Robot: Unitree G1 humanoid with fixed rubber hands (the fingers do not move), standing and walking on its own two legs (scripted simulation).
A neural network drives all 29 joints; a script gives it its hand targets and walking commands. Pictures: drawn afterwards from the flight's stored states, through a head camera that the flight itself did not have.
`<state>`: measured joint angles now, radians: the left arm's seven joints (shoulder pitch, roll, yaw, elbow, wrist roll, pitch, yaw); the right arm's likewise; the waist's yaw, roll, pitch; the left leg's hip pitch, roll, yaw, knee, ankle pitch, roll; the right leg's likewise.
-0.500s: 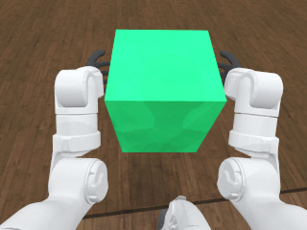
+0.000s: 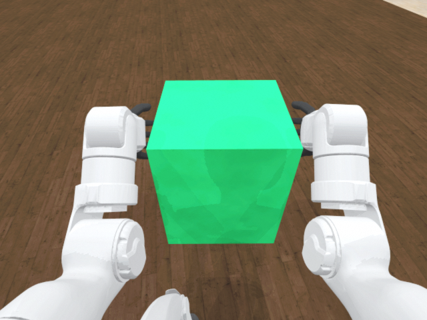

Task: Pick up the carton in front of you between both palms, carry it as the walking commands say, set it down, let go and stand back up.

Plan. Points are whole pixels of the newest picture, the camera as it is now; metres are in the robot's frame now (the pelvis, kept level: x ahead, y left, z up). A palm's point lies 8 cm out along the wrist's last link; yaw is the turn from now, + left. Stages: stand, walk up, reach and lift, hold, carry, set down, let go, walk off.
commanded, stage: carry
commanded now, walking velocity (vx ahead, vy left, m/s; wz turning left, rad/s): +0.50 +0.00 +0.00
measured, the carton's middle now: (220, 163) +0.38 -0.02 +0.12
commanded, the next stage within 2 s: none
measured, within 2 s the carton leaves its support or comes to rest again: neither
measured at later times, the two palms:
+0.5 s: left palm (151, 28) +0.65 +0.13 +0.28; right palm (285, 24) +0.64 -0.16 +0.28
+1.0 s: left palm (154, 33) +0.88 +0.18 +0.20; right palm (249, 26) +0.89 -0.12 +0.20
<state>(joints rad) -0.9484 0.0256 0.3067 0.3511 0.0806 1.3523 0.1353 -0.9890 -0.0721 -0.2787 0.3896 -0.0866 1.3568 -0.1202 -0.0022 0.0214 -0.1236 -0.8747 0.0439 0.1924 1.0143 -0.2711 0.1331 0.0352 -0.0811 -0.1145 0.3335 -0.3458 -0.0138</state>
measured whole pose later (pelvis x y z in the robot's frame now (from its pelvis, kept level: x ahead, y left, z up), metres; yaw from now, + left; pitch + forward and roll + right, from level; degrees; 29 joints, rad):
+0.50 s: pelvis +0.27 -0.02 +0.08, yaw +0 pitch +4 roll +0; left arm -0.93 0.05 0.31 0.22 0.08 1.37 0.11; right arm -0.93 -0.02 -0.28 0.22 -0.07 1.35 -0.13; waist -0.02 0.00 -0.11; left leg -0.24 0.04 0.12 0.63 -0.44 0.01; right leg -0.50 -0.03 -0.12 0.51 -0.09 -0.05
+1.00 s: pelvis +0.54 +0.02 +0.10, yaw -1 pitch +5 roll +0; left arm -0.60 -0.03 0.25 0.08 0.08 1.25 0.12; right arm -0.64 0.07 -0.24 0.14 -0.10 1.22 -0.11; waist 0.00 -0.02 -0.06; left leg -0.42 0.05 0.18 0.47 -0.14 0.06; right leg -0.35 -0.06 -0.05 0.95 -0.46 0.02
